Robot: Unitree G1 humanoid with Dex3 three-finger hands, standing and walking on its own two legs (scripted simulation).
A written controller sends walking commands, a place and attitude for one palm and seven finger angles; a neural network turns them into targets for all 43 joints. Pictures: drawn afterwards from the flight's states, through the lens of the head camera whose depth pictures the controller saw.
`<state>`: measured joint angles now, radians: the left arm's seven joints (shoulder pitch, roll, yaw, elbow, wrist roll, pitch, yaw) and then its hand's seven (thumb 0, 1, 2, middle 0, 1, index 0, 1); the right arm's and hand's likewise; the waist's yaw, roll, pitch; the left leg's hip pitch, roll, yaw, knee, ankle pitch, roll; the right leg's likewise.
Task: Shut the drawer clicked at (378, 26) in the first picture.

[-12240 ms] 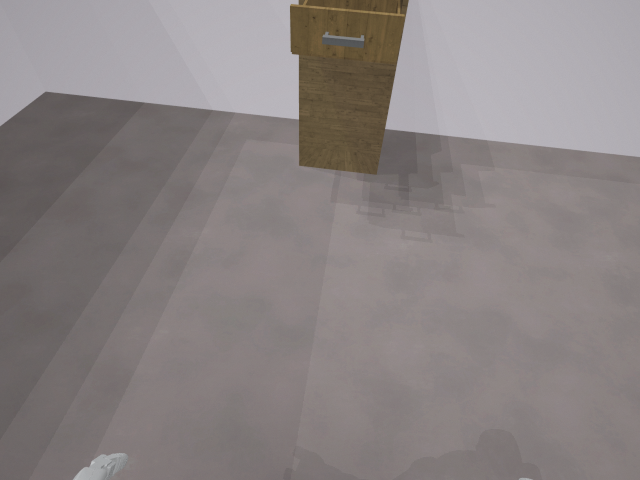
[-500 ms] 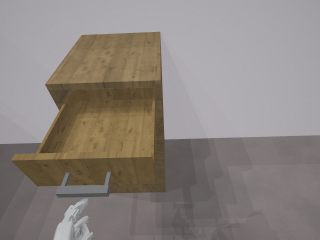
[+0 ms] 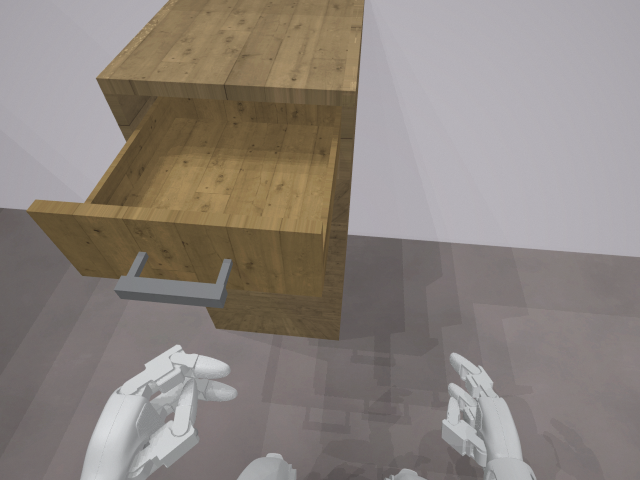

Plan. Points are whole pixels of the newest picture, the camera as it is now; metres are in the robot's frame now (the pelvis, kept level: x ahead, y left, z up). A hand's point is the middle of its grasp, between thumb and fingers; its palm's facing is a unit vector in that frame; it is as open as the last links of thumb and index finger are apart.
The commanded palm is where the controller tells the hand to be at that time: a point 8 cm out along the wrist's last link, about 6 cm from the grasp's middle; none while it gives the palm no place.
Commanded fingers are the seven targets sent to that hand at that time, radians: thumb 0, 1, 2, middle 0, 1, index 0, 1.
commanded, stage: raise the hand and make a fist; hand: left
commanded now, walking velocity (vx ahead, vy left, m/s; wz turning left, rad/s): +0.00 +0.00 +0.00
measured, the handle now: (177, 277) +0.33 +0.22 +0.07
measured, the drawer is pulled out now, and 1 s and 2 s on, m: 0.26 0.26 0.26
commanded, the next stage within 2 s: bring the fist close to the handle in 1.20 s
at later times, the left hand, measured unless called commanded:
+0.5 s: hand (132, 416) +0.15 +0.18 +0.12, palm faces +0.07 -1.00 -0.07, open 3.1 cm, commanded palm +0.09 +0.23 +0.14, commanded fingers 0.00 0.90 0.90 -1.40 -1.60 -1.40 -1.60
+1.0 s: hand (112, 400) +0.16 +0.19 +0.15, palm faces +0.04 -1.00 -0.08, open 3.2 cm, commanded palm +0.09 +0.25 +0.17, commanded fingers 0.00 0.90 0.90 -1.40 -1.60 -1.40 -1.60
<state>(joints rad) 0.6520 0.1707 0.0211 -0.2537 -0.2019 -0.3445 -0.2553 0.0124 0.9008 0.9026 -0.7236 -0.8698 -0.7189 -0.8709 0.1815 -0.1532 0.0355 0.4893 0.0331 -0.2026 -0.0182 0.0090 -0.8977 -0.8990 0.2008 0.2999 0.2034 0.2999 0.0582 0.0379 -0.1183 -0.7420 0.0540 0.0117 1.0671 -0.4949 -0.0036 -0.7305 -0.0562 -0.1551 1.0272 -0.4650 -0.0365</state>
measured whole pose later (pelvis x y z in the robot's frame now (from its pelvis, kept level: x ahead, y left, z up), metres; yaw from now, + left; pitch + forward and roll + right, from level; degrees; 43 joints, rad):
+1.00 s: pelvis +0.03 +0.02 +0.04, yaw +0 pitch +2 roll -2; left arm 0.80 0.23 0.15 -0.48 -0.28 -0.16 -0.25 0.01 0.90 0.90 -1.39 -1.60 -1.40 -1.60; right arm 0.24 -0.21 0.04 0.56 0.07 -0.37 -0.05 0.01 -0.90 -0.90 0.20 0.30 0.20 0.30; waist 0.06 0.05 -0.11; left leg -0.41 0.04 0.03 0.80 -0.44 0.01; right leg -0.39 -0.04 -0.14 0.74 -0.39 -0.01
